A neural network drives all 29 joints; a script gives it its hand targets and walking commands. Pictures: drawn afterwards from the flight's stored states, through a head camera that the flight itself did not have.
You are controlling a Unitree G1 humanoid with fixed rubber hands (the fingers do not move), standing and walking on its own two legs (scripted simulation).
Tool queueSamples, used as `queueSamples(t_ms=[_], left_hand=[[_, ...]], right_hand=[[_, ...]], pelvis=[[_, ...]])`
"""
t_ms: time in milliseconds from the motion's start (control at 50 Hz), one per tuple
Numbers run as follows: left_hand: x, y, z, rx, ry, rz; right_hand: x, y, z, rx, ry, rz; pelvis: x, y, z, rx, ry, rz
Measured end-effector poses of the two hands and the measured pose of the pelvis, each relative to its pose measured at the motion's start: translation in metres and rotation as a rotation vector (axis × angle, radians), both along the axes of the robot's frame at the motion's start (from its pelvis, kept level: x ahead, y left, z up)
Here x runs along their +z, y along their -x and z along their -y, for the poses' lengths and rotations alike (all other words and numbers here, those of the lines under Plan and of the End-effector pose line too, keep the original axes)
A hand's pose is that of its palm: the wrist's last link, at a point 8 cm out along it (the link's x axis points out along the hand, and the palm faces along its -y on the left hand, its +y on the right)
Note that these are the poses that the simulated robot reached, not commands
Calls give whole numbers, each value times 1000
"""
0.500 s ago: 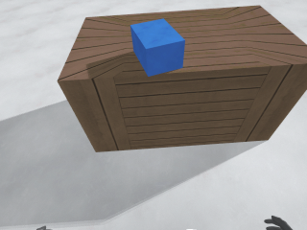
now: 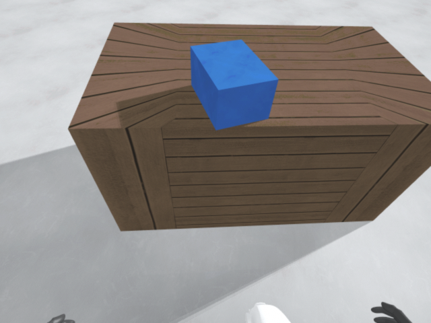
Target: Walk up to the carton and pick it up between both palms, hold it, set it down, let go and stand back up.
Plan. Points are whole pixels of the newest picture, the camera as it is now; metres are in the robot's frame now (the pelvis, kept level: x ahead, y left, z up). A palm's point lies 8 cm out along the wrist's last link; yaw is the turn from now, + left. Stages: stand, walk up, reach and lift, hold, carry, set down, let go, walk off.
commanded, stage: walk up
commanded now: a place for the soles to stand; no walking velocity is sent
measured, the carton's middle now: (229, 82) +0.81 -0.07 +0.00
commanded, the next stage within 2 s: none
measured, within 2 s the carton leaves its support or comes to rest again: neither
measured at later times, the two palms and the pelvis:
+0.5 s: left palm (68, 305) +0.18 +0.27 -0.06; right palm (401, 278) +0.21 -0.37 -0.07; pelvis +0.12 -0.05 +0.01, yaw -1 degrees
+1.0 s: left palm (105, 217) +0.37 +0.25 -0.08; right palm (384, 236) +0.30 -0.39 -0.07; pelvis +0.23 -0.06 -0.01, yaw -1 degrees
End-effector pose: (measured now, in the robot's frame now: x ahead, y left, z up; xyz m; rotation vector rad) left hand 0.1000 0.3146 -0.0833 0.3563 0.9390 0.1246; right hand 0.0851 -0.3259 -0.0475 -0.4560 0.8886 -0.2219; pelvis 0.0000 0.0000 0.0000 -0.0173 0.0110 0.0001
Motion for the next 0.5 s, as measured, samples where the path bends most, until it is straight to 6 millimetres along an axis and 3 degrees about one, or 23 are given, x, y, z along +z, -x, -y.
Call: queueSamples(t_ms=[120,200,240,340,500], left_hand=[[11,-62,21,-41,-19,66],[14,-89,42,-60,-47,86],[13,-91,49,-53,-57,82],[29,-80,52,-13,-82,23],[28,-84,45,26,-78,-55]], right_hand=[[-10,-18,18,-24,-22,-12],[-28,-38,38,-25,-49,-30],[-35,-48,44,-22,-64,-31],[-27,-79,51,-9,-85,-18],[-19,-122,46,8,-80,-26]], pelvis=[[-2,-28,17,-4,-23,-8],[-10,-49,38,-9,-51,-21],[-12,-59,48,-8,-48,0],[2,-84,58,-17,-67,24],[8,-123,53,-20,-61,22]])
